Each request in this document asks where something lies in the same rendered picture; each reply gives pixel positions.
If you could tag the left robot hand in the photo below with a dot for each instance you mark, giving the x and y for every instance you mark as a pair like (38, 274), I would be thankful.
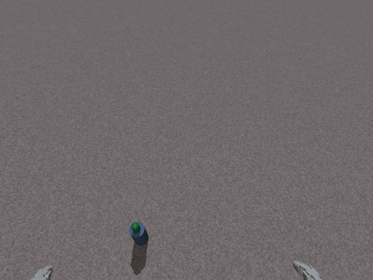
(44, 274)

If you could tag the right robot hand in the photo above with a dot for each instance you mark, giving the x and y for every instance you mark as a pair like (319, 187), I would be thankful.
(307, 272)

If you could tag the bottle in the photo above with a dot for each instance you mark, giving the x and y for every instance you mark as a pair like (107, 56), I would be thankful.
(138, 233)

